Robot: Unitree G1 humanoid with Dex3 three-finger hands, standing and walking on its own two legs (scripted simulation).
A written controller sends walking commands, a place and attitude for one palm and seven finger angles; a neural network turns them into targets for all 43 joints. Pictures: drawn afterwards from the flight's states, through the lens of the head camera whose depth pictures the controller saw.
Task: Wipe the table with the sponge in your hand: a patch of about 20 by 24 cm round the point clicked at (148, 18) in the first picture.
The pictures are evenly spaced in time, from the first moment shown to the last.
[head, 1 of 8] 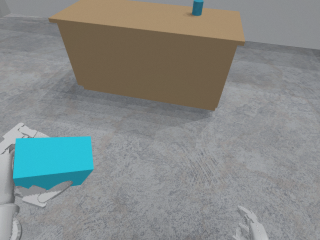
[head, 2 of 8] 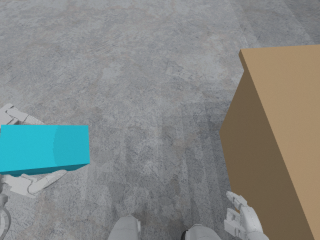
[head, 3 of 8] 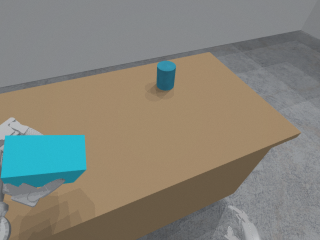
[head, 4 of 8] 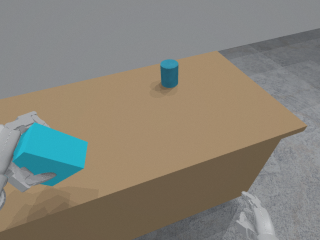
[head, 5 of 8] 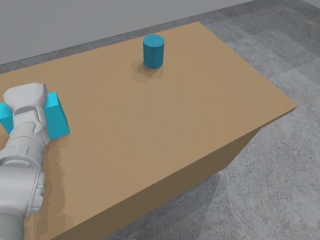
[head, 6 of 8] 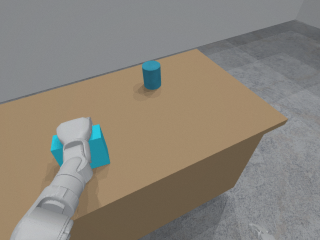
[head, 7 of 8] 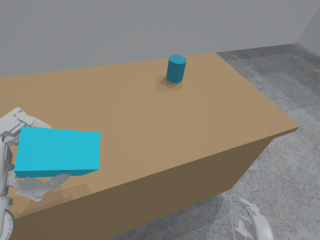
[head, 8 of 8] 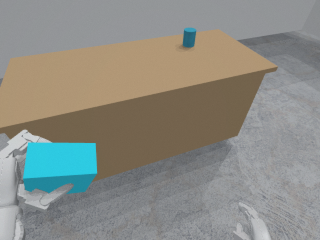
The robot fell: no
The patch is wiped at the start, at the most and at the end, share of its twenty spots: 0.00 1.00 1.00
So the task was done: yes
